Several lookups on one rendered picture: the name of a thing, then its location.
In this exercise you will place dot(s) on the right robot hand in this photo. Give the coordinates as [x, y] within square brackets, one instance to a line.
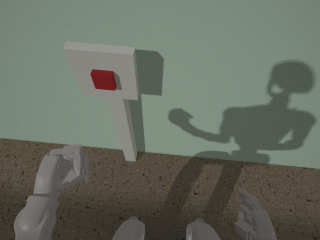
[258, 225]

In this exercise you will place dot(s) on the left robot shin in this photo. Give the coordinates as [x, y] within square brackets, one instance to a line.
[133, 218]

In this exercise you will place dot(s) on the robot left forearm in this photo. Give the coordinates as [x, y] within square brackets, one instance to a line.
[37, 219]

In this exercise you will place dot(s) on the left robot hand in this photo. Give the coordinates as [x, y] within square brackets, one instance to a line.
[49, 179]

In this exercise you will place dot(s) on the button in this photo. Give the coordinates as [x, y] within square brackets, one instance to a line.
[103, 79]

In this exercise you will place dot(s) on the panel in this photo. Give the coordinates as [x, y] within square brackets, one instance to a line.
[85, 57]

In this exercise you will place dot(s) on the right robot thigh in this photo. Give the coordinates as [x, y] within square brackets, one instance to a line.
[200, 231]

